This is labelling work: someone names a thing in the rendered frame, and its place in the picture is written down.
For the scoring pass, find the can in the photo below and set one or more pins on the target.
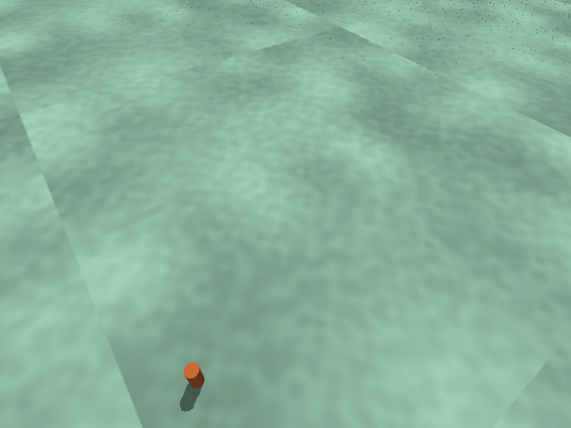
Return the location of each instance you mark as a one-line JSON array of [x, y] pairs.
[[194, 375]]

